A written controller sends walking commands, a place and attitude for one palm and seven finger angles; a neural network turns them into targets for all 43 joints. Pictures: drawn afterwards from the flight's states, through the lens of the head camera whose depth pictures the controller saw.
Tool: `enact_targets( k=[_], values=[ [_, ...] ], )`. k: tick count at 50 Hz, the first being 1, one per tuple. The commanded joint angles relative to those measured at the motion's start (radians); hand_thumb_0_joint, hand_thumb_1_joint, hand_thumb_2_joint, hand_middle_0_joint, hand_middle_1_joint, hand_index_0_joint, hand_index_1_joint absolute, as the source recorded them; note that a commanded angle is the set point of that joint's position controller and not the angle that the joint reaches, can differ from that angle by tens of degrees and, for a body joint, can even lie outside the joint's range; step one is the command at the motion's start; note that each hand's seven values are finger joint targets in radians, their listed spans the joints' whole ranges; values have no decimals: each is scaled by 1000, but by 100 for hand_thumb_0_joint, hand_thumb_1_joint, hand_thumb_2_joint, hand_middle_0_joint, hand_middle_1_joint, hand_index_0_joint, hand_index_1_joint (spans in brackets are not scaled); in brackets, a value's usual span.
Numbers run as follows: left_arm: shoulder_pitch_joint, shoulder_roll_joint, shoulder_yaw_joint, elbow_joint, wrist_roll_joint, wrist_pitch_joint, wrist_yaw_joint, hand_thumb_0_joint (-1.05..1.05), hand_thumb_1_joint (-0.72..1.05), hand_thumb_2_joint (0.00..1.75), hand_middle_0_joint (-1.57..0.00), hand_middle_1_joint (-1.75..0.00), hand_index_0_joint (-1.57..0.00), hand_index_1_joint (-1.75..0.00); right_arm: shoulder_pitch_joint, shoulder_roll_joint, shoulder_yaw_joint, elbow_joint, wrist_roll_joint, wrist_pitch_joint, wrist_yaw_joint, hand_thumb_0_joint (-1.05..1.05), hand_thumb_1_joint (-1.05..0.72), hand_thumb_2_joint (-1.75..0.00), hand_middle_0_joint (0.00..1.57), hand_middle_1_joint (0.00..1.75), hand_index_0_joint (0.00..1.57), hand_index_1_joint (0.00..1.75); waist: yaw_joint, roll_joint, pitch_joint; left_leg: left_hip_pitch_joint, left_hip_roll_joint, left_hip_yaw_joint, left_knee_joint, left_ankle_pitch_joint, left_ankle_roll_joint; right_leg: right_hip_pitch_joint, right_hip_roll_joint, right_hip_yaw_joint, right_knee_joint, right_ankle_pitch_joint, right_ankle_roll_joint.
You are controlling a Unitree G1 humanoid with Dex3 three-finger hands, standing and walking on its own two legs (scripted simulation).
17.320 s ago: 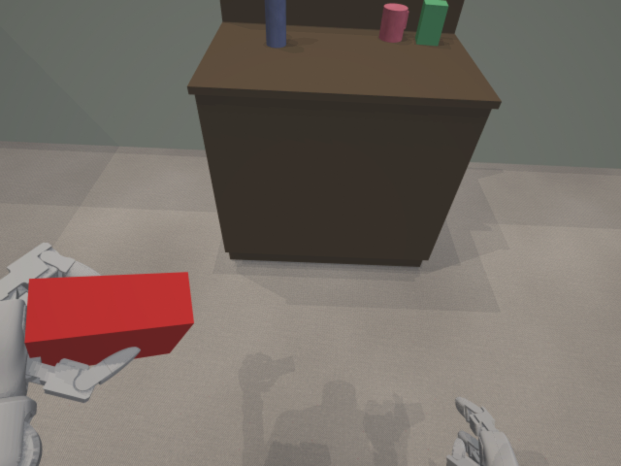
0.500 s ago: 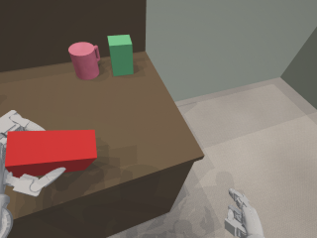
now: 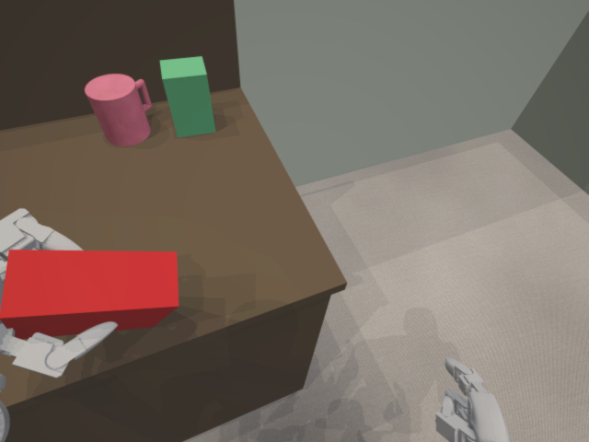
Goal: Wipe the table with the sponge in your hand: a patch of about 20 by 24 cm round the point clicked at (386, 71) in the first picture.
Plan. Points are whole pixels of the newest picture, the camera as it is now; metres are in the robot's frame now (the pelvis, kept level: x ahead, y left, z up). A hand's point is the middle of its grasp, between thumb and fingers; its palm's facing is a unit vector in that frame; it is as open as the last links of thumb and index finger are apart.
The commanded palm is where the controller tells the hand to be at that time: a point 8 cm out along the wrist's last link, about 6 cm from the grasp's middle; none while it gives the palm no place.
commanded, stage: shuffle to correct the standing spot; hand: left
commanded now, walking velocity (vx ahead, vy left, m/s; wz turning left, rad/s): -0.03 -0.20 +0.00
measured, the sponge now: (120, 295) +0.23 +0.20 +0.14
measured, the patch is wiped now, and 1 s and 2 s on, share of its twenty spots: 0.00 0.00 0.00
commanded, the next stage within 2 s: come to a stop and stand still in 1.36 s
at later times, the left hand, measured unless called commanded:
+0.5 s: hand (56, 295) +0.22 +0.24 +0.16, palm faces +0.33 -0.85 -0.41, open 9.7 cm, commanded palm +0.16 +0.28 +0.18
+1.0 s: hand (55, 298) +0.21 +0.24 +0.16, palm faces +0.34 -0.84 -0.42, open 9.7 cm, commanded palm +0.16 +0.28 +0.18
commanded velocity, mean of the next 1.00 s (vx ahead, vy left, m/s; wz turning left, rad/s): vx -0.08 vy -0.18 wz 0.00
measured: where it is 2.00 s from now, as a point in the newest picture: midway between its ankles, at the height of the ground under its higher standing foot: outside the picture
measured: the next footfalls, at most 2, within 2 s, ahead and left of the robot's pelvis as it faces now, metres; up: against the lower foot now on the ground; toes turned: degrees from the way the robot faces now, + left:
none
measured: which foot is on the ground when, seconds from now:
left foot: down 0.00-1.00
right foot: down 0.00-1.00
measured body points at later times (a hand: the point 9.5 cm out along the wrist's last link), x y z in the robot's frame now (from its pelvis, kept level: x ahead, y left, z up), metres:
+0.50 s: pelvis +0.00 +0.00 +0.00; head +0.05 +0.01 +0.45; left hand +0.19 +0.28 +0.18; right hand +0.19 -0.23 -0.08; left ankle +0.01 +0.15 -0.73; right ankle +0.01 -0.09 -0.73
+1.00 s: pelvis +0.00 +0.00 +0.00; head +0.04 +0.01 +0.45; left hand +0.19 +0.28 +0.19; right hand +0.17 -0.23 -0.08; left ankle +0.01 +0.15 -0.73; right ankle +0.01 -0.09 -0.73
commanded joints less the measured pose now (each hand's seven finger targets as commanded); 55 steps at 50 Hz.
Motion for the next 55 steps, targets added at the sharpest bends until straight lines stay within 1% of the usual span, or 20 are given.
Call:
enact_targets(
  k=[1,3,4,7,9,13,14,16,17,20,23,24,28,29,39,43,48,49,52,55],
  values=[
    [-53,158,125,-204,-16,-64,24,0,10,130,-120,-160,-120,-160,-67,-116,-42,-148,0,-49,-6,0,-90,-90,20,30,20,30,-1,14,-170,63,7,-18,-22,41,71,14,-165,155,-138,112,-2],
    [-58,168,132,-229,-14,-71,26,0,10,130,-120,-160,-120,-160,-65,-116,-42,-149,-1,-52,-5,0,-90,-90,20,30,20,30,1,46,-181,70,21,-31,-39,84,75,30,-164,141,-115,143,-4],
    [-54,177,138,-245,-12,-70,32,0,10,130,-120,-160,-120,-160,-83,-117,-38,-147,1,-52,-7,0,-90,-90,20,30,20,30,-1,91,-181,87,40,-50,-65,128,79,26,-152,126,-94,172,0],
    [-45,175,136,-243,-8,-74,25,0,10,130,-120,-160,-120,-160,-73,-117,-40,-154,-3,-52,-3,0,-90,-90,20,30,20,30,8,119,-191,47,85,-74,-84,222,88,97,-126,77,-53,219,32],
    [-28,168,133,-237,-9,-68,26,0,10,130,-120,-160,-120,-160,-72,-114,-39,-150,3,-51,-1,0,-90,-90,20,30,20,30,3,117,-199,66,79,-68,-73,259,81,106,-129,83,-57,262,23],
    [-31,167,130,-231,-10,-70,21,0,10,130,-120,-160,-120,-160,-55,-115,-43,-153,1,-49,4,0,-90,-90,20,30,20,30,2,82,-204,58,60,-52,-42,204,73,105,-148,100,-71,263,10],
    [-18,157,121,-230,-13,-65,24,0,10,130,-120,-160,-120,-160,-65,-113,-39,-150,5,-49,2,0,-90,-90,20,30,20,30,-3,94,-194,77,56,-52,-48,198,72,80,-149,111,-77,264,4],
    [-31,165,126,-229,-12,-65,24,0,10,130,-120,-160,-120,-160,-63,-112,-38,-151,-1,-44,1,0,-90,-90,20,30,20,30,-1,80,-180,48,59,-52,-56,133,76,78,-147,109,-86,213,14],
    [-40,165,127,-233,-12,-65,24,0,10,130,-120,-160,-120,-160,-58,-111,-39,-150,1,-45,1,0,-90,-90,20,30,20,30,-1,55,-187,52,54,-53,-48,130,75,78,-151,116,-87,215,8],
    [-42,158,120,-228,-13,-62,29,0,10,130,-120,-160,-120,-160,-68,-108,-30,-146,-2,-41,-3,0,-90,-90,20,30,20,30,-6,79,-172,54,59,-58,-69,109,79,56,-149,116,-93,187,10],
    [-59,166,124,-225,-11,-60,28,0,10,130,-120,-160,-120,-160,-68,-108,-33,-153,0,-43,-1,0,-90,-90,20,30,20,30,-1,69,-170,42,59,-59,-67,74,80,61,-150,125,-103,162,15],
    [-60,160,119,-235,-12,-58,34,0,10,130,-120,-160,-120,-160,-76,-107,-30,-149,5,-41,-3,0,-90,-90,20,30,20,30,-6,95,-165,56,56,-60,-79,87,78,54,-149,126,-102,173,8],
    [-54,165,123,-235,-8,-61,34,0,10,130,-120,-160,-120,-160,-67,-109,-35,-154,2,-43,1,0,-90,-90,20,30,20,30,0,75,-190,55,63,-62,-67,134,80,87,-152,115,-95,210,14],
    [-45,159,115,-241,-11,-56,37,0,10,130,-120,-160,-120,-160,-75,-107,-31,-153,6,-42,-1,0,-90,-90,20,30,20,30,-4,94,-193,74,62,-67,-74,163,78,81,-152,116,-87,230,7],
    [-11,169,127,-246,-13,-57,41,0,10,130,-120,-160,-120,-160,-75,-107,-32,-155,9,-39,1,0,-90,-90,20,30,20,30,-5,108,-198,74,79,-71,-75,224,75,102,-153,106,-81,282,9],
    [-22,164,126,-228,-12,-59,39,0,10,130,-120,-160,-120,-160,-66,-109,-34,-156,7,-39,2,0,-90,-90,20,30,20,30,-2,81,-181,37,67,-68,-76,112,73,96,-156,121,-102,199,10],
    [-32,166,123,-227,-9,-57,44,0,10,130,-120,-160,-120,-160,-69,-108,-29,-154,5,-39,0,0,-90,-90,20,30,20,30,-3,77,-169,35,68,-73,-99,50,79,72,-154,126,-115,143,12],
    [-30,161,116,-231,-11,-54,47,0,10,130,-120,-160,-120,-160,-77,-107,-26,-151,10,-39,-4,0,-90,-90,20,30,20,30,-7,102,-162,48,67,-73,-109,57,78,60,-152,126,-115,151,8],
    [-41,168,121,-234,-6,-57,48,0,10,130,-120,-160,-120,-160,-71,-109,-28,-151,3,-41,-2,0,-90,-90,20,30,20,30,-2,101,-179,40,85,-80,-111,119,82,95,-146,108,-100,185,20],
    [-33,149,103,-222,-9,-51,48,0,10,130,-120,-160,-120,-160,-69,-108,-27,-147,6,-40,-2,0,-90,-90,20,30,20,30,-6,83,-180,55,72,-69,-95,125,76,87,-153,118,-107,203,11]
  ],
)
